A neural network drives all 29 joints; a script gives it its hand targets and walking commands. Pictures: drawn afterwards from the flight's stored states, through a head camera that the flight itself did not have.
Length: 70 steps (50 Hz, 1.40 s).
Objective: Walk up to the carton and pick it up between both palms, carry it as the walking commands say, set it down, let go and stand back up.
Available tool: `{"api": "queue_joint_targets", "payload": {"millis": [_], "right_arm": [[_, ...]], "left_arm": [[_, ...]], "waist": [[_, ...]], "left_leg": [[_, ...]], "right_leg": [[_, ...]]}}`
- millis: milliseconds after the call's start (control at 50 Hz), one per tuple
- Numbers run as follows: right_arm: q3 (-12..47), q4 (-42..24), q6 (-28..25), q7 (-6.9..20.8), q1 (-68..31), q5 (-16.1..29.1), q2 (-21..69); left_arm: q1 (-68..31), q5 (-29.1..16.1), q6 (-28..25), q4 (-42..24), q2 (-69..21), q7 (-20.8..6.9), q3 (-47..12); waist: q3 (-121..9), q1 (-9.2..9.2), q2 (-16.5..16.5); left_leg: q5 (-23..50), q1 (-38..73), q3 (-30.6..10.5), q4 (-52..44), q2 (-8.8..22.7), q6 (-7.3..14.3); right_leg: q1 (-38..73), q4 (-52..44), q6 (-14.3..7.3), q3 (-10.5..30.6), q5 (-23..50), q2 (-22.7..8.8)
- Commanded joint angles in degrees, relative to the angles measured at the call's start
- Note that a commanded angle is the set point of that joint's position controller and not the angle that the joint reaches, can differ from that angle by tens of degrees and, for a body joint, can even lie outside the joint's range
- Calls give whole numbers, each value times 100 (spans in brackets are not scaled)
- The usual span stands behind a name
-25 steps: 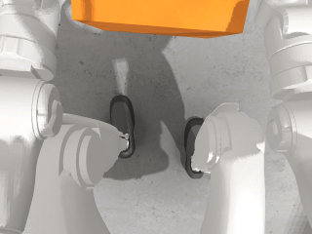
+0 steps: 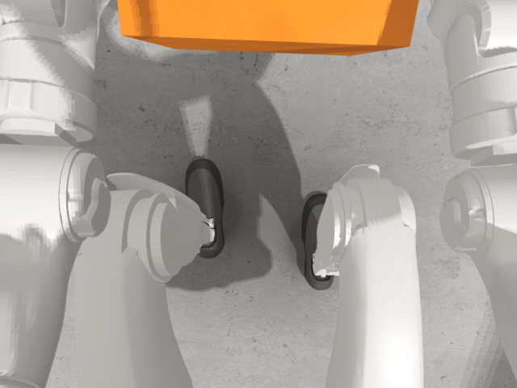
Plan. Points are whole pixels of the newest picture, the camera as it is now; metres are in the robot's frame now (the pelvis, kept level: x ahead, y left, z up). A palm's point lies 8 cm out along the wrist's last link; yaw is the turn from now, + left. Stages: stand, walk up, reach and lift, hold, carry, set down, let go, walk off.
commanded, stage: reach and lift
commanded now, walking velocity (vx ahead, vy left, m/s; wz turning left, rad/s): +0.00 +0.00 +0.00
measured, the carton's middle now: out of the picture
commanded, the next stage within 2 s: none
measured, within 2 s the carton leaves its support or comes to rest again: neither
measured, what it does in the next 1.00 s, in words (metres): rises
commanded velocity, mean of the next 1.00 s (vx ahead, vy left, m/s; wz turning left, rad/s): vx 0.00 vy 0.00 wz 0.00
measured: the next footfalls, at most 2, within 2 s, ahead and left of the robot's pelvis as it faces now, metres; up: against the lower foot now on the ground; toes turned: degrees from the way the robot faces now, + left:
none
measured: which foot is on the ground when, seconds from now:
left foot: down 0.00-1.00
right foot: down 0.00-1.00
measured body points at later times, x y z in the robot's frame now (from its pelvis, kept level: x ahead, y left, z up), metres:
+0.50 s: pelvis -0.02 +0.01 +0.04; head +0.33 -0.01 +0.31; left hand +0.57 +0.17 -0.05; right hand +0.55 -0.20 -0.07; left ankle +0.18 +0.11 -0.36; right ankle +0.10 -0.12 -0.36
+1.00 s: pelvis -0.03 +0.01 +0.09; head +0.30 +0.00 +0.38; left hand +0.55 +0.17 +0.01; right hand +0.53 -0.20 +0.00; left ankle +0.18 +0.11 -0.36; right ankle +0.10 -0.12 -0.36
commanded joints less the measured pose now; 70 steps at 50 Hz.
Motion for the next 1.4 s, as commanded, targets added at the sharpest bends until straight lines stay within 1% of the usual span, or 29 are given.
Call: {"api": "queue_joint_targets", "payload": {"millis": [0, 60, 160, 220, 280, 320, 340, 440, 460, 540, 620, 640, 660, 720, 740, 840, 980, 1000, 1040, 1080, 1100, 1140, 1160, 1220, 1280, 1300, 1340, 1360, 1380], "right_arm": [[1544, -3043, -465, 2095, -4716, 705, 5946], [1842, -3514, -399, 2147, -4969, 886, 6108], [1446, -2872, -257, 2184, -4592, 749, 6252], [1760, -3609, -180, 2177, -4665, 840, 6356], [1543, -3044, -131, 2210, -4571, 664, 6334], [1838, -4068, -137, 2139, -4998, 809, 6373], [1617, -3791, -110, 2153, -5228, 780, 6229], [1275, -2687, 27, 2357, -4707, 571, 6608], [1546, -3432, 6, 2316, -4847, 716, 6626], [1391, -3337, 6, 2360, -4811, 627, 6382], [1584, -3173, 127, 2361, -4851, 740, 6735], [1793, -3839, 108, 2353, -5090, 849, 6646], [1574, -3625, 171, 2366, -4824, 760, 6675], [1363, -2868, 186, 2379, -4653, 578, 6724], [1622, -3249, 191, 2409, -4724, 783, 6853], [1183, -2211, 210, 2511, -4151, 550, 7107], [1707, -3819, 286, 2454, -4544, 748, 6842], [1682, -3604, 283, 2466, -4534, 707, 6799], [1374, -2775, 307, 2479, -4048, 419, 6871], [1731, -3529, 268, 2560, -3946, 561, 6889], [1729, -3013, 302, 2532, -4091, 542, 7055], [1538, -2955, 301, 2548, -4065, 546, 6854], [1590, -3338, 265, 2565, -4116, 588, 7036], [1514, -3010, 291, 2573, -4115, 598, 7146], [1730, -3201, 346, 2555, -3777, 561, 7339], [1829, -3411, 362, 2554, -3658, 579, 7258], [1960, -3506, 257, 2515, -3935, 740, 7141], [1902, -3963, 235, 2514, -4008, 602, 6871], [2163, -3625, 246, 2491, -3466, 656, 7390]], "left_arm": [[-2651, -84, 82, -1371, -6300, -1969, -1574], [-3006, -158, 132, -2200, -6220, -1980, -1652], [-3246, -40, 234, -2176, -6177, -2002, -1523], [-3462, -82, 294, -3087, -6318, -2038, -1822], [-3335, 15, 397, -2584, -6199, -2077, -1719], [-3055, -110, 489, -2684, -6543, -2112, -1848], [-3089, -100, 567, -2281, -6576, -2146, -1734], [-3178, 199, 624, -2099, -6645, -2213, -1473], [-3313, -26, 577, -2646, -6812, -2201, -1711], [-3224, 110, 653, -2437, -6742, -2247, -1644], [-3009, 225, 752, -2142, -6674, -2258, -1547], [-2862, 64, 796, -2476, -7021, -2244, -1761], [-3200, -73, 798, -2750, -7043, -2262, -1793], [-3009, 259, 795, -2003, -6745, -2255, -1464], [-3307, -9, 764, -2758, -7048, -2254, -1702], [-3103, 294, 795, -2016, -7016, -2317, -1466], [-2984, 27, 938, -3123, -7091, -2249, -1857], [-3136, 145, 912, -3138, -6768, -2232, -1763], [-2677, 310, 922, -2273, -6873, -2276, -1575], [-2732, 50, 913, -3182, -7454, -2275, -2062], [-2794, -12, 931, -2747, -7388, -2273, -1994], [-2494, 280, 969, -2409, -7289, -2284, -1740], [-2956, 169, 921, -3128, -7226, -2300, -1858], [-2620, 205, 968, -2363, -7364, -2338, -1817], [-2558, 305, 907, -2978, -7067, -2363, -1756], [-2596, 109, 912, -3408, -7184, -2335, -2129], [-2319, 185, 877, -2981, -6990, -2314, -1911], [-2325, 49, 939, -2959, -7318, -2350, -2031], [-1963, 232, 878, -2947, -7275, -2351, -2012]], "waist": [[-13323, 202, -221], [-14148, 423, -361], [-13887, 207, -170], [-15266, 238, -147], [-14504, 234, -136], [-15356, 238, -344], [-15000, 80, -320], [-14191, 271, -43], [-14999, 140, -155], [-14839, 60, -118], [-14930, 446, -316], [-15556, 234, -324], [-15643, 35, -232], [-14443, 325, -312], [-15355, 232, -251], [-14348, 343, -58], [-16177, 234, -182], [-15896, 445, -131], [-14735, 324, -271], [-16244, 146, 63], [-15799, 196, -364], [-15154, 368, 44], [-15603, 339, -41], [-15342, 360, -136], [-15624, 552, -209], [-16200, 307, -248], [-15690, 638, -257], [-16042, 269, -294], [-15971, 670, -207]], "left_leg": [[2096, 6411, 83, -345, -1024, -68], [2128, 6382, 170, -436, -1079, -95], [1907, 6790, -33, -747, -1011, -76], [2526, 7409, 182, -634, -1103, -140], [1951, 6993, 129, -863, -1061, -177], [2306, 7271, 92, -890, -1099, -86], [1792, 7125, 111, -912, -1096, -87], [1288, 7206, 33, -1282, -1014, -163], [1869, 7623, 17, -1229, -1054, -164], [1622, 7439, -2, -1333, -1093, -194], [1482, 7432, 73, -1543, -1047, -151], [1880, 7947, 15, -1599, -1125, -148], [1676, 7975, 7, -1705, -1107, -190], [1140, 7238, 2, -1740, -1047, -167], [1330, 7979, 68, -1828, -1069, -181], [765, 7863, -48, -2128, -980, -225], [1800, 9002, -178, -2361, -1113, -249], [1766, 8782, -152, -2384, -1097, -241], [1245, 8196, -182, -2432, -1060, -245], [1826, 9549, -218, -2621, -1057, -355], [1486, 9159, -363, -2716, -1081, -288], [1424, 8907, -262, -2759, -1032, -289], [1444, 9039, -200, -2793, -1073, -265], [1305, 9117, -212, -2980, -1035, -272], [1435, 8992, -166, -3168, -1079, -229], [1864, 9490, -213, -3153, -1115, -300], [2091, 9406, -253, -3053, -1062, -249], [2096, 9611, -313, -3084, -1086, -290], [2270, 9435, -170, -3127, -1160, -278]], "right_leg": [[2796, -2052, 147, -581, 2298, 562], [3579, -2081, 180, -450, 2676, 617], [2952, -2226, 183, -607, 2234, 599], [3773, -2303, 174, -577, 2850, 707], [3415, -2396, 184, -597, 2378, 696], [4127, -2516, 194, -459, 2723, 712], [3784, -2547, 185, -530, 2224, 676], [3039, -2769, 99, -593, 1634, 673], [3576, -2759, 152, -532, 2128, 675], [3471, -2856, 147, -591, 1981, 727], [3769, -3064, 197, -494, 1871, 712], [4223, -3083, 216, -561, 2233, 739], [4323, -3182, 166, -525, 2201, 753], [3764, -3239, 185, -426, 1610, 698], [4351, -3323, 195, -478, 1700, 746], [3657, -3519, 96, -507, 1116, 748], [4891, -3730, 159, -442, 2161, 808], [4689, -3787, 164, -341, 2096, 788], [4146, -3763, 154, -445, 1678, 739], [4931, -3975, 77, -501, 2102, 795], [4662, -3919, 164, -530, 1889, 773], [4266, -4000, 150, -458, 1608, 736], [4868, -4229, 74, -321, 1724, 810], [4872, -4358, 141, -358, 1562, 816], [5447, -4451, 198, -297, 1839, 826], [5707, -4438, 170, -348, 2329, 890], [5302, -4391, 220, -252, 2341, 805], [5440, -4522, 186, -325, 2361, 827], [5797, -4548, 208, -210, 2597, 838]]}}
